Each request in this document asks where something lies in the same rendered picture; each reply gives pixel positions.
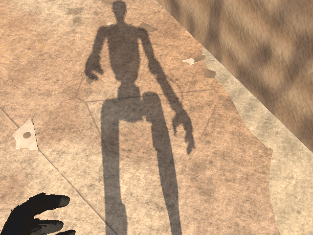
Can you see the left robot hand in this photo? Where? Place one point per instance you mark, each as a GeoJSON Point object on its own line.
{"type": "Point", "coordinates": [21, 220]}

